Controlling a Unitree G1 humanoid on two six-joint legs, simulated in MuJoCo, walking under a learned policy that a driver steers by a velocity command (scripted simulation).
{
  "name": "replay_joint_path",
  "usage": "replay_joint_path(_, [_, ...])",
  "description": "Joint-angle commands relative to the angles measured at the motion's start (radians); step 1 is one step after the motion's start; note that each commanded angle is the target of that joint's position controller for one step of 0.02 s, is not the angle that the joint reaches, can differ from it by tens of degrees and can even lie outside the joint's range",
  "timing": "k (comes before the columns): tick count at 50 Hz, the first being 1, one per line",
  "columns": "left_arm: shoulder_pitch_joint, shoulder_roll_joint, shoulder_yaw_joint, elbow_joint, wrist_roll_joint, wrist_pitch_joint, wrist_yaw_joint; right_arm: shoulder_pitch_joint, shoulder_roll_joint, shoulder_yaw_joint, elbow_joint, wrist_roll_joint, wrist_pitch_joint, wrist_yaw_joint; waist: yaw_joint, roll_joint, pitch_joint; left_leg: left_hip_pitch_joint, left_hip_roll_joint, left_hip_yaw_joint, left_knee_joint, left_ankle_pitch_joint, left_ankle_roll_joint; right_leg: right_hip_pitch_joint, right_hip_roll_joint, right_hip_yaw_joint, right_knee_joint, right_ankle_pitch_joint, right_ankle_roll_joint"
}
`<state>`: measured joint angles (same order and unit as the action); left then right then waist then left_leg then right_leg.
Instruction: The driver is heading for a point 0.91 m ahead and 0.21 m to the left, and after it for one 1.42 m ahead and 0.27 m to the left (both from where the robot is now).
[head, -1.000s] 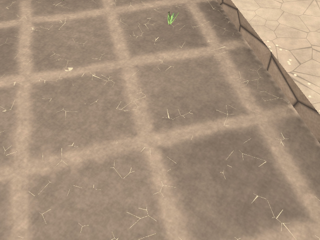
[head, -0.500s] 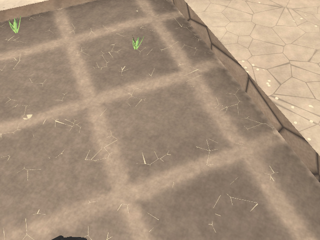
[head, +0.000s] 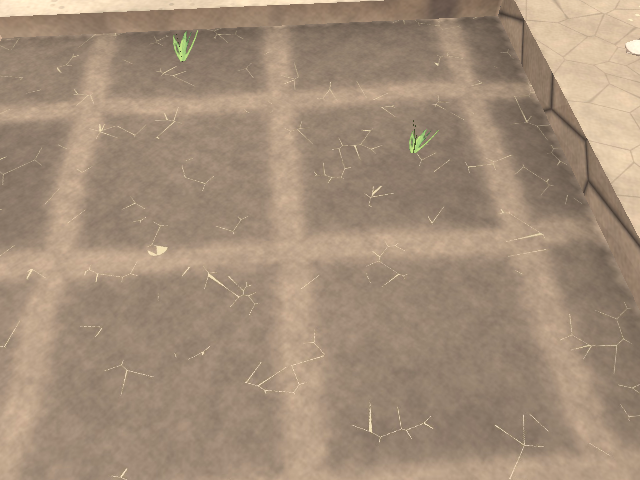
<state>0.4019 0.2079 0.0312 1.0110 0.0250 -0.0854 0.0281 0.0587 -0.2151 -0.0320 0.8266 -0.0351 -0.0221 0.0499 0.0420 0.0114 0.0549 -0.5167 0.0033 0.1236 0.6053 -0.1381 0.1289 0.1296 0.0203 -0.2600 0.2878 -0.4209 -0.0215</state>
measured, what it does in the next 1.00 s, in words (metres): walks ahead, turning left: left foot, then right foot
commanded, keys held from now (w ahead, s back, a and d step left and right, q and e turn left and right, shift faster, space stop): w+q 0.58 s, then w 0.42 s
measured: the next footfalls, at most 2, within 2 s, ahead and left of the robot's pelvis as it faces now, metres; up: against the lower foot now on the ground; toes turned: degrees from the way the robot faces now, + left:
left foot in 0.02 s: +0.17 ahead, +0.07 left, +0.00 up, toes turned +6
right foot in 0.54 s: +0.50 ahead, -0.05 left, +0.00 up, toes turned +21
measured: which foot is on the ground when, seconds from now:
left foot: up 0.00-0.00, down 0.02-0.54, up 0.56-1.00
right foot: down 0.00-0.04, up 0.06-0.52, down 0.54-1.00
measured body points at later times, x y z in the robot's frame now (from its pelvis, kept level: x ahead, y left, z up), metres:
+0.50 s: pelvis +0.28 +0.01 +0.01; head +0.31 +0.03 +0.46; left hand +0.43 +0.29 -0.08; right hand +0.32 -0.27 -0.12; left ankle +0.13 +0.06 -0.72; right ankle +0.46 -0.07 -0.70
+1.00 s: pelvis +0.52 +0.09 +0.01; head +0.54 +0.11 +0.46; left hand +0.36 +0.30 -0.13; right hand +0.81 -0.01 -0.08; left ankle +0.58 +0.24 -0.71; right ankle +0.47 -0.06 -0.72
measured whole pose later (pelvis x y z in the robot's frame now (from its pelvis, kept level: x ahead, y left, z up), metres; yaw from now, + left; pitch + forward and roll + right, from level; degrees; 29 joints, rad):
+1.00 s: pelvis +0.52 +0.09 +0.01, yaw +27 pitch +2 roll -2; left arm 0.44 0.24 0.04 0.95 0.01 -0.08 -0.02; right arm 0.05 -0.24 -0.01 0.75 -0.04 -0.03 0.05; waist 0.08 0.03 0.02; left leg -0.51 0.04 0.04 0.58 -0.14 0.06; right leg 0.04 0.01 -0.11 0.25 -0.32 0.00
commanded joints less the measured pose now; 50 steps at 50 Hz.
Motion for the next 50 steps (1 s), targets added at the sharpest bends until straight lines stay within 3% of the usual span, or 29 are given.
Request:
replay_joint_path(1, [0.004,0.199,0.042,-0.044,0.0,0.015,0.008,0.263,-0.127,-0.051,0.023,-0.011,-0.018,-0.014,-0.154,-0.086,-0.148,0.321,-0.099,0.022,-0.093,-0.073,0.09,-0.075,-0.264,0.019,0.482,1.139,-0.075])
replay_joint_path(2, [-0.005,0.174,0.035,-0.08,-0.005,0.012,0.003,0.407,-0.219,-0.083,0.051,-0.022,-0.019,-0.029,-0.213,0.013,-0.25,0.57,0.08,-0.224,-0.137,-0.153,0.156,-0.298,-0.229,0.013,0.797,0.783,-0.046])
replay_joint_path(3, [0.002,0.097,0.026,-0.15,-0.022,0.001,-0.021,0.35,-0.308,-0.108,0.027,0.002,-0.006,-0.035,-0.136,0.274,-0.321,0.838,0.343,-0.81,-0.269,-0.101,0.325,-0.748,0.03,0.093,1.175,-0.095,0.017])
replay_joint_path(4, [-0.114,0.168,0.036,-0.174,-0.005,-0.012,-0.026,0.351,-0.295,-0.105,0.027,0.025,0.006,-0.037,-0.166,0.066,-0.281,0.813,0.329,-0.783,-0.313,-0.039,0.311,-0.869,-0.02,0.29,1.201,-0.042,0.002])
replay_joint_path(5, [-0.158,0.145,0.029,-0.194,-0.017,-0.027,-0.03,0.296,-0.25,-0.094,0.03,0.028,0.006,-0.046,-0.137,0.022,-0.165,0.698,0.313,-0.648,-0.323,0.022,0.278,-0.893,-0.073,0.303,1.137,0.048,-0.003])
replay_joint_path(6, [-0.14,0.141,0.028,-0.184,-0.019,-0.032,-0.027,0.256,-0.193,-0.081,0.033,0.027,0.002,-0.047,-0.087,-0.054,-0.074,0.551,0.269,-0.558,-0.347,0.137,0.23,-0.835,-0.108,0.296,1.027,0.093,0.0])
replay_joint_path(8, [-0.117,0.126,0.027,-0.182,0.016,0.004,-0.027,0.2,-0.152,-0.065,0.024,0.033,-0.013,-0.054,-0.025,-0.045,-0.046,0.404,0.179,-0.432,-0.371,0.248,0.182,-0.716,-0.135,0.3,0.911,0.1,0.027])
replay_joint_path(10, [-0.113,0.112,0.025,-0.192,0.026,0.037,-0.034,0.219,-0.167,-0.066,0.028,0.039,-0.033,-0.05,-0.011,-0.021,-0.052,0.361,0.141,-0.391,-0.382,0.308,0.18,-0.689,-0.132,0.282,0.841,0.104,0.053])
replay_joint_path(12, [-0.171,0.106,0.023,-0.22,0.024,0.05,-0.039,0.249,-0.196,-0.073,0.03,0.036,-0.039,-0.048,-0.02,0.0,-0.036,0.336,0.117,-0.375,-0.401,0.289,0.17,-0.717,-0.132,0.264,0.753,0.168,0.073])
replay_joint_path(15, [-0.305,0.111,0.021,-0.271,0.019,0.052,-0.042,0.305,-0.199,-0.074,0.033,0.035,-0.036,-0.046,-0.066,0.027,-0.008,0.361,0.094,-0.386,-0.409,0.247,0.136,-0.775,-0.126,0.257,0.596,0.292,0.089])
replay_joint_path(19, [-0.429,0.113,0.012,-0.319,0.01,0.045,-0.049,0.377,-0.206,-0.077,0.035,0.03,-0.03,-0.049,-0.122,0.047,-0.015,0.457,0.094,-0.415,-0.366,0.291,0.111,-0.795,-0.091,0.263,0.441,0.389,0.081])
replay_joint_path(22, [-0.489,0.124,0.007,-0.354,0.003,0.033,-0.051,0.401,-0.217,-0.079,0.03,0.02,-0.027,-0.057,-0.139,0.057,-0.015,0.515,0.113,-0.452,-0.311,0.361,0.1,-0.77,-0.06,0.268,0.354,0.375,0.064])
replay_joint_path(24, [-0.447,0.147,0.011,-0.356,0.0,0.024,-0.049,0.369,-0.233,-0.083,0.015,0.016,-0.028,-0.065,-0.105,0.071,-0.02,0.505,0.126,-0.483,-0.268,0.388,0.071,-0.665,-0.044,0.285,0.279,0.331,0.042])
replay_joint_path(26, [-0.275,0.188,0.029,-0.308,-0.002,0.012,-0.035,0.308,-0.255,-0.088,-0.006,0.015,-0.035,-0.061,-0.02,0.067,-0.081,0.435,0.096,-0.481,-0.128,0.512,0.029,-0.404,0.003,0.268,0.217,0.259,0.009])
replay_joint_path(27, [-0.137,0.221,0.042,-0.277,0.007,-0.002,-0.023,0.293,-0.241,-0.083,-0.01,0.024,-0.043,-0.052,0.054,0.005,-0.158,0.366,0.028,-0.43,0.069,0.475,0.004,-0.203,-0.04,0.3,0.154,0.274,-0.021])
replay_joint_path(28, [0.028,0.299,0.058,-0.274,0.03,-0.006,-0.004,0.31,-0.153,-0.058,-0.045,0.034,-0.052,-0.046,0.101,-0.117,-0.324,0.242,-0.039,-0.341,0.362,0.165,-0.018,0.029,-0.294,0.551,0.123,0.05,-0.069])
replay_joint_path(29, [-0.024,0.372,0.076,-0.278,0.035,0.01,-0.005,0.433,-0.101,-0.049,-0.075,0.057,-0.047,-0.045,-0.001,-0.368,-0.377,-0.049,-0.173,-0.248,0.567,-0.446,-0.041,0.161,-0.488,1.019,-0.025,-0.01,-0.176])
replay_joint_path(30, [-0.096,0.268,0.061,-0.29,0.019,0.022,-0.012,0.412,-0.183,-0.055,-0.029,0.02,-0.028,-0.055,-0.02,-0.165,-0.24,-0.121,-0.068,-0.26,0.649,-0.363,-0.032,0.03,-0.448,0.992,-0.028,-0.133,-0.176])
replay_joint_path(31, [-0.151,0.183,0.04,-0.297,0.009,0.022,-0.018,0.349,-0.183,-0.057,-0.028,0.012,-0.025,-0.044,-0.022,-0.062,-0.124,-0.104,-0.036,-0.251,0.625,-0.261,-0.037,-0.102,-0.391,0.822,-0.04,-0.083,-0.159])
replay_joint_path(32, [-0.176,0.148,0.03,-0.289,0.012,0.019,-0.023,0.318,-0.159,-0.052,-0.033,0.011,-0.025,-0.037,-0.033,-0.041,-0.071,-0.078,-0.011,-0.241,0.583,-0.21,-0.046,-0.184,-0.338,0.688,-0.059,0.063,-0.144])
replay_joint_path(33, [-0.166,0.139,0.025,-0.273,0.01,0.012,-0.023,0.303,-0.146,-0.049,-0.036,0.001,-0.019,-0.029,-0.039,-0.082,-0.052,-0.056,0.007,-0.236,0.548,-0.195,-0.054,-0.228,-0.298,0.593,-0.071,0.17,-0.131])
replay_joint_path(35, [-0.131,0.14,0.025,-0.24,0.002,-0.008,-0.03,0.312,-0.129,-0.043,-0.034,-0.005,-0.003,-0.017,-0.053,-0.127,-0.054,-0.018,0.004,-0.227,0.52,-0.178,-0.068,-0.264,-0.261,0.492,-0.086,0.341,-0.131])
replay_joint_path(38, [-0.091,0.157,0.031,-0.207,-0.009,-0.029,-0.04,0.24,-0.122,-0.036,-0.059,-0.006,0.003,-0.009,-0.054,-0.115,-0.044,-0.088,0.008,-0.227,0.457,-0.122,-0.084,-0.239,-0.264,0.418,-0.121,0.436,-0.159])
replay_joint_path(41, [-0.066,0.156,0.032,-0.181,-0.01,-0.025,-0.042,0.115,-0.108,-0.021,-0.098,-0.007,-0.002,0.001,-0.037,-0.103,-0.012,-0.126,0.032,-0.187,0.299,-0.026,-0.107,-0.234,-0.241,0.342,-0.158,0.44,-0.161])
replay_joint_path(45, [-0.013,0.175,0.037,-0.145,-0.014,-0.018,-0.045,-0.022,-0.081,0.005,-0.134,-0.001,-0.012,0.01,-0.005,-0.112,-0.002,-0.011,0.043,-0.082,0.066,0.056,-0.107,-0.25,-0.218,0.268,-0.149,0.507,-0.142])
replay_joint_path(48, [0.03,0.2,0.043,-0.115,-0.012,-0.007,-0.042,-0.053,-0.103,0.003,-0.147,0.0,-0.017,0.0,-0.001,-0.115,0.005,0.032,0.032,-0.061,-0.009,0.009,-0.076,-0.185,-0.261,0.282,-0.106,0.577,-0.135])
replay_joint_path(50, [0.027,0.212,0.046,-0.103,-0.012,0.004,-0.039,0.004,-0.116,-0.003,-0.13,-0.006,-0.025,-0.01,-0.036,-0.109,-0.019,0.13,-0.002,-0.042,-0.071,-0.043,-0.044,-0.149,-0.266,0.268,-0.002,0.739,-0.121])
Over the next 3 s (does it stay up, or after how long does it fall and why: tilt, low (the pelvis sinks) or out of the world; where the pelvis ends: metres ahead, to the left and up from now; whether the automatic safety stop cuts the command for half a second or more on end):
stays up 1.34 0.29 0.01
